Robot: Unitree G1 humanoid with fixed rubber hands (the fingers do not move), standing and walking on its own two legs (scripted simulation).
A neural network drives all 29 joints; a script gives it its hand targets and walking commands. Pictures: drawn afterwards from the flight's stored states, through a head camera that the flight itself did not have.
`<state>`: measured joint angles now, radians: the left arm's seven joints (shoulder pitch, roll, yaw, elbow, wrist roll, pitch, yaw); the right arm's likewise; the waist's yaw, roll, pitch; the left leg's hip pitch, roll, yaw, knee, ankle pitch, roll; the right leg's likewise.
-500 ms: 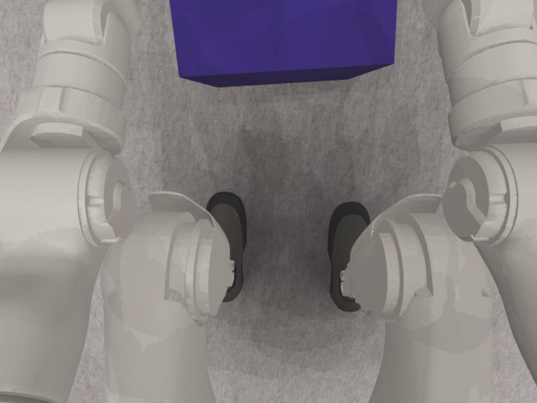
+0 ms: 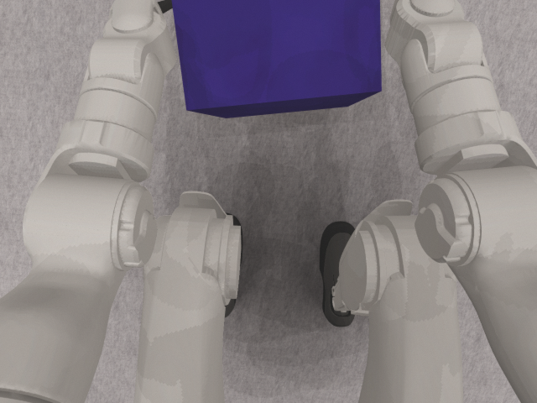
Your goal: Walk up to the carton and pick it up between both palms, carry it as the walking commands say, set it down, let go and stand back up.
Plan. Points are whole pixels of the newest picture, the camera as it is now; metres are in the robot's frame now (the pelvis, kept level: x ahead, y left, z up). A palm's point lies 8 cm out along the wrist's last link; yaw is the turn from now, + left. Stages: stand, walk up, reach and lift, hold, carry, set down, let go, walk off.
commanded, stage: reach and lift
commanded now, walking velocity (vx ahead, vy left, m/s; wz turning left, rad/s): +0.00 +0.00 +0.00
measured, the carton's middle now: (277, 23) +0.55 +0.03 -0.22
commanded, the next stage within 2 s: none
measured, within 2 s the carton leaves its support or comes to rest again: neither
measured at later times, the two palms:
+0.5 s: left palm out of the picture +0.54 +0.19 -0.08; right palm out of the picture +0.57 -0.11 -0.07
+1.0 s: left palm out of the picture +0.52 +0.18 +0.01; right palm out of the picture +0.55 -0.11 +0.02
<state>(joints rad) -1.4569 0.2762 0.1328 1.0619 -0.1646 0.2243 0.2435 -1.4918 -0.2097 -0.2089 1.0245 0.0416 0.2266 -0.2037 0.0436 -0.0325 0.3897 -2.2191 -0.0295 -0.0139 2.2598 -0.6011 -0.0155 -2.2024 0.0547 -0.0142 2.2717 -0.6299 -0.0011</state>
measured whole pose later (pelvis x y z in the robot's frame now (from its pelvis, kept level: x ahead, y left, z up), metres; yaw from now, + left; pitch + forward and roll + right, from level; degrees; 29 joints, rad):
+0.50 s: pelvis +0.00 +0.00 +0.04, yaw +0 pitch +41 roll +0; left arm -1.36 0.18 0.33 0.85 0.05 0.31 0.12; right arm -1.41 -0.15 -0.38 0.87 -0.12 0.29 -0.13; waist 0.04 -0.04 0.18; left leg -2.23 -0.04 -0.01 2.08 -0.56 -0.01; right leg -2.22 0.06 0.01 2.09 -0.60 0.01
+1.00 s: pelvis +0.00 +0.00 +0.09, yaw +1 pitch +43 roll +0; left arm -1.26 0.09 0.46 0.81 0.20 0.36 0.08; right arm -1.29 -0.06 -0.46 0.82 -0.23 0.33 -0.13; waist 0.05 -0.04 -0.02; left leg -2.14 -0.05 -0.03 1.90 -0.51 -0.03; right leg -2.13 0.08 0.03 1.92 -0.54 0.02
